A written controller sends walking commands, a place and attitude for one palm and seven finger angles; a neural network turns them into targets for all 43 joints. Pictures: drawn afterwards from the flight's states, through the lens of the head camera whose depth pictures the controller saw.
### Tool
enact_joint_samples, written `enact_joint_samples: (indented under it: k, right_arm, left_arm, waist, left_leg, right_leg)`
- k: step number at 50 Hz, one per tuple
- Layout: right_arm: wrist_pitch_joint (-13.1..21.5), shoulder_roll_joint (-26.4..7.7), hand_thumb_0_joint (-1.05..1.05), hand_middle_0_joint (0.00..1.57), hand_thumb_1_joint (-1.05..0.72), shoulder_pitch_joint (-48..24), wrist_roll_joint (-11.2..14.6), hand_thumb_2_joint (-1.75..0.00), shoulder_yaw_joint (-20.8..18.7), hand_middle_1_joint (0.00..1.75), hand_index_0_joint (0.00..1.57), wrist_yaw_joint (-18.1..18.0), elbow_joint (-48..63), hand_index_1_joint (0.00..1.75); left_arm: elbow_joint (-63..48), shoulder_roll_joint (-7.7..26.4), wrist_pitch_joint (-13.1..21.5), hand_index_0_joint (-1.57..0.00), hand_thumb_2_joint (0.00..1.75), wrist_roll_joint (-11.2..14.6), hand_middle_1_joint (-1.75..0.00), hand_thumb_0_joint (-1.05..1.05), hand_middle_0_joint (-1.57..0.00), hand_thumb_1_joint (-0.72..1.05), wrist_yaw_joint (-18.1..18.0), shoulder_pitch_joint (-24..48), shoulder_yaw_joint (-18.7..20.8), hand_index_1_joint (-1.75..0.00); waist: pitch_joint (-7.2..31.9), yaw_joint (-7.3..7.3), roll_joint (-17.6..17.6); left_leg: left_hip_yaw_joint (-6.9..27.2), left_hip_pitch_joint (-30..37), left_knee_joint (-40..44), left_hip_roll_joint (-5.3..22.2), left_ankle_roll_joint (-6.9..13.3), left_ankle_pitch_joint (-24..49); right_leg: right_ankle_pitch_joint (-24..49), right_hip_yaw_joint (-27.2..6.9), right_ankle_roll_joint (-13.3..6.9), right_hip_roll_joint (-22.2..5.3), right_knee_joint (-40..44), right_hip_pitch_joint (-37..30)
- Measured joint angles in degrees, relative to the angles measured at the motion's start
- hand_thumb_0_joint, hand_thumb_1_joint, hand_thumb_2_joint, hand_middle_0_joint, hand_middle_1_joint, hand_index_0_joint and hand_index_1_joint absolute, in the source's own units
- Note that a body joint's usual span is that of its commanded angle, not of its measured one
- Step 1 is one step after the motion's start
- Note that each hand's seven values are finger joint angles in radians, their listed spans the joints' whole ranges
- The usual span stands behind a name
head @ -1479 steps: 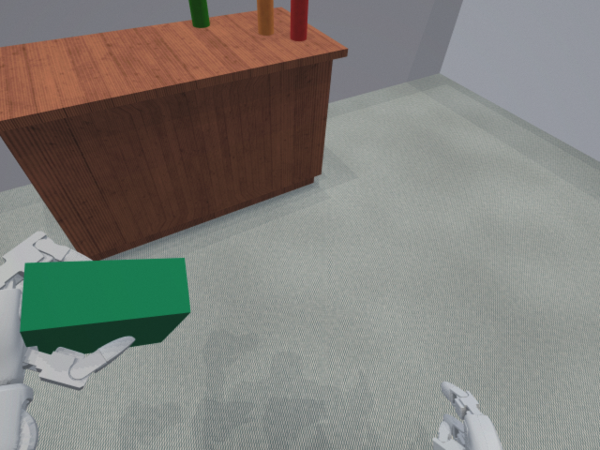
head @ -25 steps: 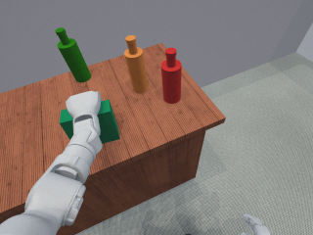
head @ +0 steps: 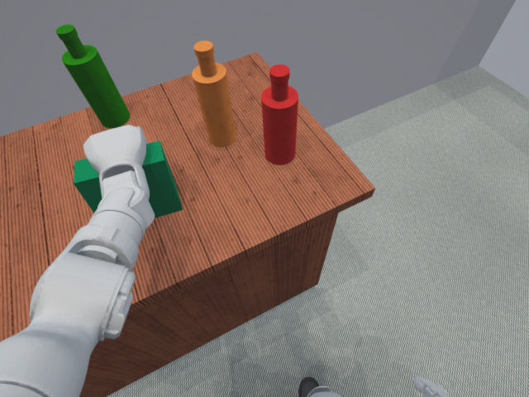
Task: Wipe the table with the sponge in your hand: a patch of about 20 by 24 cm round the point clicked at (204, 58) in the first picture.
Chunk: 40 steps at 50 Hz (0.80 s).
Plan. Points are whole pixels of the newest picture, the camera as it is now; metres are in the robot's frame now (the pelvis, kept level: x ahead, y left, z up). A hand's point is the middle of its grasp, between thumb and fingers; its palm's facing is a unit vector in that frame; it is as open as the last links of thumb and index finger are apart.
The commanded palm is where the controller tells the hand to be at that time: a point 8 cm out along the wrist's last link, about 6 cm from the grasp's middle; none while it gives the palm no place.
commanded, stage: wipe forward along the third lane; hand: left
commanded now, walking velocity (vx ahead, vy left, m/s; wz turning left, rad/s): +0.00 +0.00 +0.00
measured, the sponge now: (137, 195) +0.46 +0.23 -0.01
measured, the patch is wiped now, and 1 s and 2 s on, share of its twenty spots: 1.00 1.00 1.00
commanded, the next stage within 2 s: wipe back along the third lane in 0.34 s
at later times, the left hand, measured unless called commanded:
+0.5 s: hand (121, 152) +0.51 +0.25 +0.05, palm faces -0.11 +0.00 -0.99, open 9.9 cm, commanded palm +0.49 +0.24 +0.08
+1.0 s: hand (122, 164) +0.49 +0.24 +0.05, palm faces -0.03 -0.02 -1.00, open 9.9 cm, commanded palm +0.44 +0.22 +0.08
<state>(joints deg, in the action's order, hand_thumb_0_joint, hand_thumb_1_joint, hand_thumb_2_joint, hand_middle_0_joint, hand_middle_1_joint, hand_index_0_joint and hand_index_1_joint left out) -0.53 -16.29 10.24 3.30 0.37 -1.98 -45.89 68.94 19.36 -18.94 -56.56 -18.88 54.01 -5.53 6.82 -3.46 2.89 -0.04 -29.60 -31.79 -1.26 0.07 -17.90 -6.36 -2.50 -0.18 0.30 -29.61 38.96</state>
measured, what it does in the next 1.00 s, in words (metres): shifts its weight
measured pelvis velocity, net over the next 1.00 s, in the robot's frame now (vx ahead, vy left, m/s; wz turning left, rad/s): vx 0.05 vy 0.03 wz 0.00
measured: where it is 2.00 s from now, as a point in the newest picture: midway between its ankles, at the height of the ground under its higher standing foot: outside the picture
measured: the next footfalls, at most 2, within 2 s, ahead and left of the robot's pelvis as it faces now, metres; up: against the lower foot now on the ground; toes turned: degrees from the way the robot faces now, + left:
none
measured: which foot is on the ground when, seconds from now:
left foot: down 0.00-1.00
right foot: down 0.00-1.00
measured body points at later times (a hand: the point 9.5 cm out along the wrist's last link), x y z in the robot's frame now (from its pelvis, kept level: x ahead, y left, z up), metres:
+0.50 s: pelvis +0.02 +0.01 +0.00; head +0.12 +0.00 +0.44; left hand +0.52 +0.24 +0.10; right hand +0.05 -0.26 -0.14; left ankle -0.04 +0.12 -0.73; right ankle +0.07 -0.11 -0.73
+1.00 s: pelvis +0.05 +0.03 +0.00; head +0.11 +0.01 +0.45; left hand +0.48 +0.24 +0.10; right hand +0.18 -0.22 -0.14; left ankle -0.04 +0.12 -0.73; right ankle +0.07 -0.11 -0.73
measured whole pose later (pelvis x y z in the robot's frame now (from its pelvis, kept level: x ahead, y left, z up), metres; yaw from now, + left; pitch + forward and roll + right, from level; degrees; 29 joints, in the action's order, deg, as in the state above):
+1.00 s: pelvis +0.05 +0.03 +0.00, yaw +0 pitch +15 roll -1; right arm -5.0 -15.0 7.5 3.0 -0.5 1.0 -45.4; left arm 60.0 13.8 -22.9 -54.9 -20.7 47.6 -10.8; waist 9.3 0.7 3.7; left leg 0.7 -24.5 -30.2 -1.6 2.0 -21.1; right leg -9.8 -1.8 1.4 -0.2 -27.9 33.5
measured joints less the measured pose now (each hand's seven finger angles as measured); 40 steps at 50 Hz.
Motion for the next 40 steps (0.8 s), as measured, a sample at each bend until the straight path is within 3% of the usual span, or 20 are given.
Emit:
enact_joint_samples:
  k: [24, 34, 40]
  right_arm:
    - [-0.5, -0.3, 0.01, 0.2, -0.91, 3.8, -0.9, -0.9, -0.4, 0.3, 0.2, 1.6, -0.3, 0.3]
    - [-1.8, 0.4, 0.01, 0.2, -0.91, 5.0, -0.8, -0.9, -1.2, 0.3, 0.2, 2.5, -0.7, 0.3]
    - [-2.7, 0.9, 0.01, 0.2, -0.91, 3.0, -0.5, -0.9, -1.2, 0.3, 0.2, 3.1, -1.0, 0.3]
  left_arm:
    - [6.2, 5.4, 1.9, -0.8, 1.12, -2.0, -1.34, 0.01, -0.75, -0.55, 1.3, 6.8, 2.8, -1.33]
    - [0.9, 2.5, 1.8, -0.76, 1.12, -0.4, -1.38, 0.0, -0.71, -0.53, -1.7, 1.2, 1.0, -1.37]
    - [-2.7, -0.5, 0.1, -0.73, 1.11, 0.9, -1.41, -0.01, -0.68, -0.5, -3.2, -2.1, -1.3, -1.41]
  waist:
    - [0.7, -2.75, 0.0]
    - [2.0, -0.5, 0.4]
    - [2.4, 1.2, 0.4]
  left_leg:
    - [-0.2, -4.0, -2.0, 0.2, 1.0, -1.8]
    - [-0.5, -1.9, -1.1, 0.4, 1.3, -2.4]
    - [-0.1, 0.6, 0.0, 0.2, 1.5, -2.6]
  right_leg:
    - [-0.6, -0.1, 0.8, 0.2, 0.2, 3.1]
    - [-1.1, -0.4, 1.1, 0.5, 1.1, 1.1]
    - [-1.7, -0.1, 1.2, 0.2, 1.7, -1.4]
